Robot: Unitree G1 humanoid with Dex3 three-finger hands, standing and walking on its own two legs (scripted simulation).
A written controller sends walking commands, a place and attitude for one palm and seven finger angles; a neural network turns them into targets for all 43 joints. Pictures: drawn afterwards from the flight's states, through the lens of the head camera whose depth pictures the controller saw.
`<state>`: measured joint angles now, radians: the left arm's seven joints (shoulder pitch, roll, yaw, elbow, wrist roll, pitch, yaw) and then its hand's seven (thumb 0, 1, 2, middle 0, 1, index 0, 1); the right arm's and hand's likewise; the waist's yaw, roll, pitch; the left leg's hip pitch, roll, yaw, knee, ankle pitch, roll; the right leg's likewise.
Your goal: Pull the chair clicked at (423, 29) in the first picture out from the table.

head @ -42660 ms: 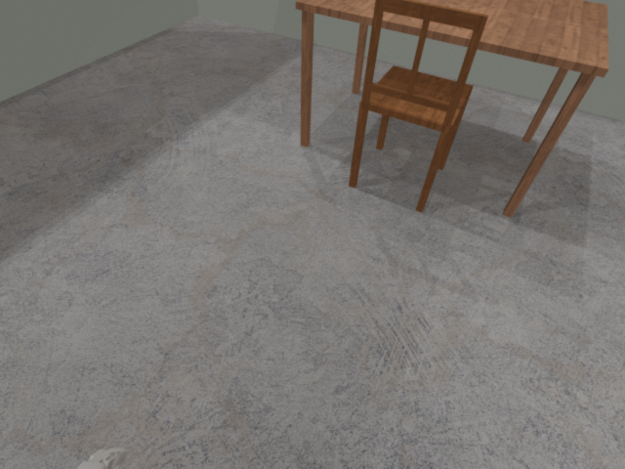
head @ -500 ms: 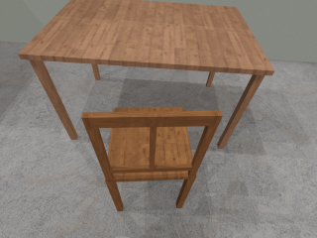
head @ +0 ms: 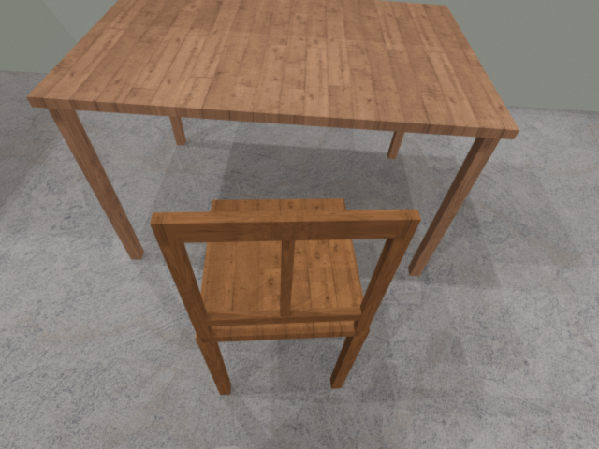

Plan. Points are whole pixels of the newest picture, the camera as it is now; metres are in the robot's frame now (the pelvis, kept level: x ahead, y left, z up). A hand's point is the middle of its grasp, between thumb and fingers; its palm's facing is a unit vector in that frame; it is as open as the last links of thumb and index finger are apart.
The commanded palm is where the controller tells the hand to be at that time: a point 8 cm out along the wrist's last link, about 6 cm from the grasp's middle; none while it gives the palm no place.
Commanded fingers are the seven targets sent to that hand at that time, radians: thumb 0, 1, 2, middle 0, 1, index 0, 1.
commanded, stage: shuffle to correct the standing spot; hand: left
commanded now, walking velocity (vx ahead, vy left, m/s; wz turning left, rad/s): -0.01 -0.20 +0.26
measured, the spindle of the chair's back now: (286, 280) +0.40 +0.04 -0.09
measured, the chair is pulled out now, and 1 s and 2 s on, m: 0.28 0.28 0.28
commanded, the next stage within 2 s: come to a stop and stand still in 1.64 s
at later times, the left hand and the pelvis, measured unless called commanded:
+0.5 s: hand out of the picture -0.04 +0.12 -0.18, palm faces +0.11 -0.98 -0.17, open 7.4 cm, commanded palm none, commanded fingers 0.00 0.90 0.90 -0.20 -0.30 -0.20 -0.30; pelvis +0.01 -0.05 -0.01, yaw +5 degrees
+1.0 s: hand out of the picture +0.03 +0.11 -0.19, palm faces +0.12 -0.97 -0.19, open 7.4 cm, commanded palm none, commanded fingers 0.00 0.90 0.90 -0.20 -0.30 -0.20 -0.30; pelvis +0.02 -0.08 -0.02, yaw +7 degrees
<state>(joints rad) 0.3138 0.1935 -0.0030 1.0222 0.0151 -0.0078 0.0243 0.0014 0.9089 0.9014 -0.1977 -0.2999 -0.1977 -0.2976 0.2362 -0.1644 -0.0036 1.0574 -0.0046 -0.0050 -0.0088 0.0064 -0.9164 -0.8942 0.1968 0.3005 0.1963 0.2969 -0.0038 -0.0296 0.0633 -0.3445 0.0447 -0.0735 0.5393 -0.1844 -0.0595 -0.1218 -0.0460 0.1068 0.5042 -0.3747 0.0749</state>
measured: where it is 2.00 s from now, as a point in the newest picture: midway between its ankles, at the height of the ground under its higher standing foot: outside the picture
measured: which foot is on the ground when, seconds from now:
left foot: down 0.00-1.00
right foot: down 0.00-1.00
